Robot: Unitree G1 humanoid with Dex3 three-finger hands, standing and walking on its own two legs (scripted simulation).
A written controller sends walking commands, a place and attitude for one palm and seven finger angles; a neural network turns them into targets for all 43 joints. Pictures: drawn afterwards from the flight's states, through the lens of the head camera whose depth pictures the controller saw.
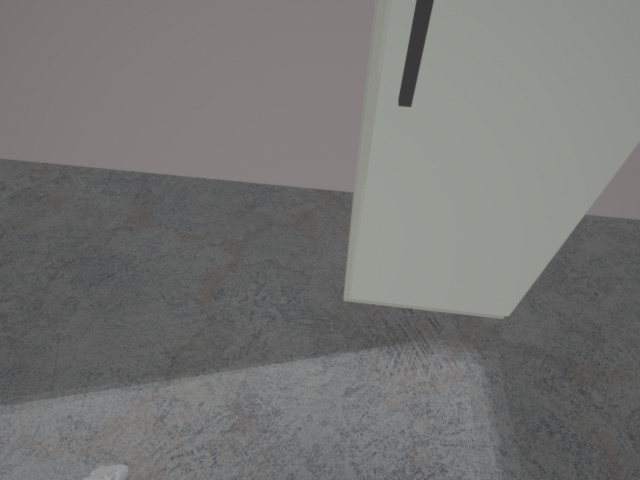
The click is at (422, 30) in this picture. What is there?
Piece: fridge door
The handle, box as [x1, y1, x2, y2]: [398, 0, 433, 106]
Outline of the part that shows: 433,0 416,1 398,99 399,105 410,106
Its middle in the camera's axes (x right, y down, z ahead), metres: +0.17 -0.39 +0.63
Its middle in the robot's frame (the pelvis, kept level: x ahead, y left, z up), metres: +0.77 -0.13 +0.27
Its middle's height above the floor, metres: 1.04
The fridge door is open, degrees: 0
